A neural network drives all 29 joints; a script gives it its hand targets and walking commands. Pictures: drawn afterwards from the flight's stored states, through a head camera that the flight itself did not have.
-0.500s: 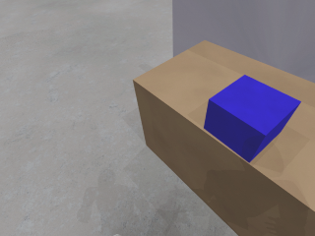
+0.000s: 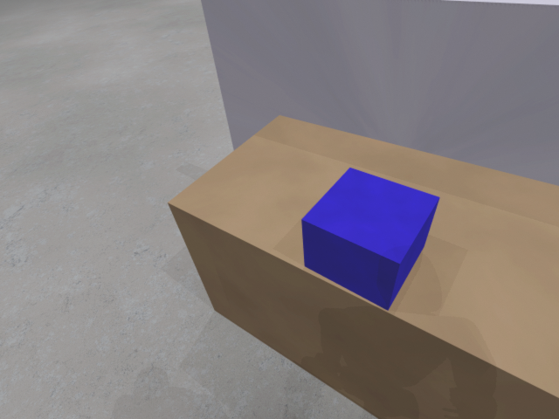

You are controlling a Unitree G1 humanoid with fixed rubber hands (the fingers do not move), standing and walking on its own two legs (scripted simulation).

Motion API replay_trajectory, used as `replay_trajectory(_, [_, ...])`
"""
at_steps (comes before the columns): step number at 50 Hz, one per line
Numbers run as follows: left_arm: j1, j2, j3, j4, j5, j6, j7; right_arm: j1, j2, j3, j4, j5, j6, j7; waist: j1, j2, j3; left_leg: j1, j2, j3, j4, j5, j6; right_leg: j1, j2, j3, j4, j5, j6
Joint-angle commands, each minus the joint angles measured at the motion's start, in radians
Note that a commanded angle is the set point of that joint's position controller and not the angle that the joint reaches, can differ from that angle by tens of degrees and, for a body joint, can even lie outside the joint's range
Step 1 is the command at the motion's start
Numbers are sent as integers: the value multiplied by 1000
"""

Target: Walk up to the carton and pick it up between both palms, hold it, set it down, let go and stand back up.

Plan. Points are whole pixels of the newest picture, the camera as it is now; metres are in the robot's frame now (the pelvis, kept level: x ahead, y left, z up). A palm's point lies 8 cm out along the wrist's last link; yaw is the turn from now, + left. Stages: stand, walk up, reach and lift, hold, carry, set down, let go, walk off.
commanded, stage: walk up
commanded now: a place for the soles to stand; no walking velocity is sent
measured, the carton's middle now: (367, 234) +0.53 -0.15 -0.08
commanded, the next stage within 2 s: none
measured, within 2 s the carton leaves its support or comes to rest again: neither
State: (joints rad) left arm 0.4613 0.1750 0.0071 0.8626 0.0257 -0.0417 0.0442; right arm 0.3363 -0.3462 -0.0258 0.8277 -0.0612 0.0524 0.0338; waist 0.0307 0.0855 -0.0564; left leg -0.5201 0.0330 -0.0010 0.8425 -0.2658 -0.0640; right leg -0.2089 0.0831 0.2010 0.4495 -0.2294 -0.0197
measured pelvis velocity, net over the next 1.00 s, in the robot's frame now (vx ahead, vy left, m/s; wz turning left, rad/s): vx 0.12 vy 0.06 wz -0.33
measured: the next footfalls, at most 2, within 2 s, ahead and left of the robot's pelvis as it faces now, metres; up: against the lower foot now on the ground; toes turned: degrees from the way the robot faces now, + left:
left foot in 0.10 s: +0.19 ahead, +0.17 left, +0.00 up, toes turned -14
right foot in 0.54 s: +0.11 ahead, -0.08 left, +0.00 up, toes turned -18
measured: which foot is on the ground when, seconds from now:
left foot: up 0.00-0.08, down 0.10-1.00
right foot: down 0.00-0.12, up 0.14-0.52, down 0.54-1.00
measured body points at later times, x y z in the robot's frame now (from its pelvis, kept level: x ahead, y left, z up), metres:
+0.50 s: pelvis +0.11 +0.06 -0.02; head +0.14 +0.06 +0.43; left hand +0.24 +0.28 -0.16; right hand +0.08 -0.19 -0.15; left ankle +0.08 +0.15 -0.74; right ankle +0.13 -0.07 -0.72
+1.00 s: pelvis +0.12 +0.06 -0.02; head +0.15 +0.06 +0.43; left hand +0.33 +0.26 -0.15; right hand +0.10 -0.22 -0.13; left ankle +0.14 +0.18 -0.74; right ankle +0.07 -0.06 -0.73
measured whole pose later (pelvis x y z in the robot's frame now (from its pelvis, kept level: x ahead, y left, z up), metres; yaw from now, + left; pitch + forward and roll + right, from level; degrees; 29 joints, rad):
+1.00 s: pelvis +0.12 +0.06 -0.02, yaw -19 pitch -1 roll -1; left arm 0.10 0.25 0.02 0.86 0.05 0.06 -0.01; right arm 0.27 -0.27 -0.03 0.78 -0.03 0.01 -0.03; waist 0.00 0.00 0.08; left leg -0.25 0.08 0.09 0.63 -0.36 -0.02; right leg -0.32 0.01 0.03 0.72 -0.41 0.01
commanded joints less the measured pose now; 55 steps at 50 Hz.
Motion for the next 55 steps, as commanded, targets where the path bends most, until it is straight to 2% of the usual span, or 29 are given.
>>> replay_trajectory(1, [-63, 223, 54, -67, 8, 10, -7, 20, -5, -4, -73, 23, -47, -27, -36, -245, 150, 264, -32, 42, -256, 45, 40, -292, -154, 223, -86, -348, -118])
replay_trajectory(2, [-83, 219, 45, -71, 13, 18, -15, 90, -12, -8, -60, 22, -57, -36, -72, -266, 152, 382, -27, 34, -314, 109, 52, -366, -130, 202, -14, -345, -95])
replay_trajectory(3, [-53, 170, 33, -63, 13, 27, -20, 100, -43, -23, -68, 20, -67, -46, -66, -156, 171, 443, -5, -14, -373, 96, 49, -426, -87, 188, 85, -352, -70])
replay_trajectory(4, [11, 125, 15, -56, 8, 27, -25, 102, -77, -26, -67, 21, -78, -55, -50, -9, 161, 468, 122, -149, -432, -11, 51, -450, -28, 112, 227, -311, -33])
replay_trajectory(5, [91, 82, -2, -51, 4, 27, -25, 93, -130, -30, -85, 24, -80, -64, -26, 110, 158, 414, 346, -456, -581, -267, 99, -465, 25, 20, 436, -327, 19])
replay_trajectory(7, [64, 137, 17, -50, 19, 41, -7, 33, -123, -39, -68, 56, -67, -74, 7, 64, 269, 267, 448, -581, -679, -410, 192, -472, -62, -63, 549, -344, 45])
replay_trajectory(8, [-18, 161, 23, -69, 28, 40, -6, 64, -83, -29, -59, 58, -72, -70, -47, 30, 276, 256, 411, -540, -694, -330, 189, -454, -76, -63, 533, -330, 46])
replay_trajectory(10, [-31, 148, 25, -41, 29, 31, -18, 82, -17, 4, -50, 50, -84, -65, -47, -14, 230, 316, 319, -283, -629, -38, 139, -417, -93, -45, 477, -237, 50])
replay_trajectory(14, [-57, 94, 14, -34, 28, 39, -23, 55, -1, 8, -32, 47, -98, -64, -31, 72, 85, 427, 230, -17, -474, 598, 142, -305, -77, -123, 458, -116, 54])
replay_trajectory(17, [-129, 93, 13, -51, 9, 55, -19, -7, -17, 8, -61, 43, -78, -60, -27, 130, 101, 325, 202, 103, -437, 702, 169, -228, -73, -181, 418, -38, 51])
replay_trajectory(23, [-268, 108, 16, -69, 9, 56, -19, 43, -55, 0, -49, 34, -44, -60, -63, 32, 121, 376, 248, 66, -366, 641, 197, -195, -59, -228, 256, -33, 20])
replay_trajectory(25, [-184, 124, 19, -51, 6, 42, -16, 1, -83, -5, -54, 27, -38, -55, 2, -29, 62, 383, 245, 104, -234, 561, 165, -50, -74, -211, 3, 199, -9])
replay_trajectory(27, [-155, 238, 58, -56, 4, 44, -14, 98, 2, 24, -72, 43, -45, -50, 1, -220, -90, 195, 144, 155, 37, 263, 88, 217, -262, 64, 101, 577, -145])
replay_trajectory(28, [-161, 244, 60, -41, -9, 53, -13, 132, 31, 32, -62, 57, -37, -55, -6, -285, -117, 146, 43, 150, 127, -218, 66, 229, -372, 192, 72, 675, -249])
replay_trajectory(29, [-178, 221, 52, -42, -25, 56, -7, 89, 32, 35, -69, 61, -22, -65, 18, -296, -78, 133, 32, 97, 135, -435, 64, 135, -423, 243, 20, 577, -313])
replay_trajectory(31, [-261, 157, 36, -59, -19, 67, 2, 2, 1, 23, -101, 44, -12, -72, 20, -265, -8, 149, 39, 46, 100, -460, 68, 29, -349, 153, -29, 418, -272])
replay_trajectory(33, [-280, 152, 17, -63, 0, 70, 11, -4, 30, 16, -97, 46, -17, -65, -3, -213, 12, 128, 10, 40, -26, -382, 61, 79, -300, 90, 22, 614, -231])
replay_trajectory(37, [-392, 186, 17, -73, 11, 86, -19, 113, 9, -4, -47, 59, -62, -68, -60, -211, -64, 353, 17, 83, -350, 246, 87, 17, -152, -79, 203, 607, -101])
replay_trajectory(39, [-401, 173, 19, -86, 2, 89, -43, 87, -60, -32, -71, 40, -68, -74, -58, -75, -84, 446, 175, -83, -352, 436, 156, -140, -98, -124, 295, 341, -31])
replay_trajectory(40, [-395, 154, 15, -90, 1, 99, -44, 25, -113, -46, -97, 43, -62, -77, -39, 17, -27, 337, 325, -220, -446, 365, 256, -166, -37, -177, 373, -27, 12])
replay_trajectory(41, [-372, 148, 23, -75, 12, 112, -40, -41, -133, -62, -104, 46, -51, -74, -28, 117, 63, 223, 396, -258, -475, 335, 334, -123, -62, -153, 439, -243, 19])
replay_trajectory(42, [-391, 148, 27, -73, 21, 117, -42, -48, -111, -56, -103, 50, -48, -71, -47, 102, 122, 184, 396, -270, -512, 307, 349, -150, -72, -134, 471, -310, 25])
replay_trajectory(44, [-401, 159, 31, -69, 23, 108, -52, -72, -94, -50, -111, 36, -44, -73, -41, 135, 195, 222, 353, -177, -494, 407, 313, -229, -94, -132, 452, -313, 26])
replay_trajectory(47, [-380, 127, 23, -59, 22, 86, -54, -64, -65, -46, -106, 27, -56, -70, -20, 48, 97, 347, 280, -108, -393, 457, 233, -169, -110, -146, 208, -188, 37])
replay_trajectory(49, [-320, 128, 22, -24, 18, 56, -51, -92, -58, -36, -98, 33, -55, -52, 4, 8, 37, 307, 164, 8, -266, 455, 148, 64, -113, -170, -52, 188, 19])
replay_trajectory(51, [-293, 204, 47, -20, 10, 47, -49, -2, 13, -11, -94, 43, -59, -42, -27, -150, -81, 168, 85, 72, -120, 216, 76, 254, -251, 30, 7, 518, -51])
replay_trajectory(52, [-321, 211, 39, -25, 2, 55, -45, 31, 47, 2, -86, 55, -55, -44, -44, -196, -61, 175, 42, 88, -143, -146, 64, 197, -318, 60, -25, 486, -106])
replay_trajectory(53, [-366, 223, 37, -30, -14, 63, -41, 14, 59, 14, -80, 57, -46, -51, -54, -201, -36, 276, 38, 58, -186, -256, 68, 46, -333, 36, -27, 376, -144])
replay_trajectory(55, [-413, 188, 16, -26, -18, 74, -46, 0, 17, 11, -76, 55, -51, -53, -57, -164, 28, 364, 68, 19, -352, 28, 84, -57, -207, -75, -13, 152, -68])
